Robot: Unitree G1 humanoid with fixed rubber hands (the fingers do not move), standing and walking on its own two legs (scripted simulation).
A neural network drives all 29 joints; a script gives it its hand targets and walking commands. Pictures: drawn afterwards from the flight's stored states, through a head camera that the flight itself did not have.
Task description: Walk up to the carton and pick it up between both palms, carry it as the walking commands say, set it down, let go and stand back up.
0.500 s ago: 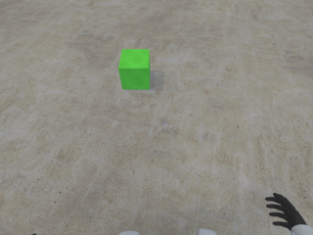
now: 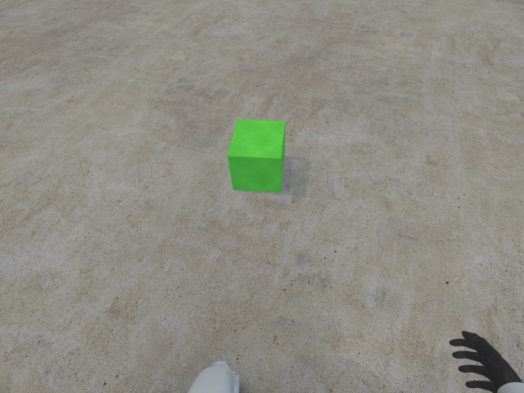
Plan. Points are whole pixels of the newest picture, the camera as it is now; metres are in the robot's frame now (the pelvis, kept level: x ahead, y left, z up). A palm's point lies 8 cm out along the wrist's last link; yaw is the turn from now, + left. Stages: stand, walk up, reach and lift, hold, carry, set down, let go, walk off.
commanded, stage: walk up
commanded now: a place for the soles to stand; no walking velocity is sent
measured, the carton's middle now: (258, 155) +1.26 +0.12 -0.65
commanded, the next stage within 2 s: none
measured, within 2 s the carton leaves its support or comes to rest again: neither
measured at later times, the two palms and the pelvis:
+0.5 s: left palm (84, 254) +0.36 +0.39 -0.07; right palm (448, 313) +0.28 -0.29 -0.11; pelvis +0.23 +0.05 -0.02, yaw -1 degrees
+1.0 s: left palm (76, 207) +0.49 +0.48 -0.10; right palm (378, 195) +0.51 -0.21 -0.07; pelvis +0.42 +0.14 -0.01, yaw -2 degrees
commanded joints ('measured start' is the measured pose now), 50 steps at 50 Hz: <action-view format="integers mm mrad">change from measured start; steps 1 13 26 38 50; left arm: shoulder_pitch -17 44 100 -49 3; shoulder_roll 242 149 280 246 132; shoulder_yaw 49 2 78 54 8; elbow -43 -16 -45 -98 -48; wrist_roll -7 -12 -29 -2 -6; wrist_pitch -7 29 4 9 28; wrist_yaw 5 6 20 11 12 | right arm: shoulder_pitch -124 64 141 49 157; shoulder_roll -109 -182 -205 -134 -213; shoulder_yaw -28 -50 -28 -36 -49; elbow -76 -86 -137 -77 -99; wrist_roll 6 25 7 5 9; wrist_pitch -11 -35 -16 -6 -29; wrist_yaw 9 -70 -84 -10 -76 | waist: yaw -14 -73 41 -39 -96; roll -186 112 -150 -226 146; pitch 30 -41 -93 38 -1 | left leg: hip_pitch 80 368 -245 140 302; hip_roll -22 126 -62 -17 167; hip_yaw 46 -158 -110 49 -195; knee -86 -397 482 -26 -368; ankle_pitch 61 36 -308 -15 -72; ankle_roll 9 248 56 2 268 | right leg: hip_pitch -54 -401 226 -218 -393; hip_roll -205 -47 -391 -179 -6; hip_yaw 150 163 814 250 142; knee -227 500 -177 -176 438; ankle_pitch -3 -72 -357 -212 -161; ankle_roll -186 -16 -286 -206 -22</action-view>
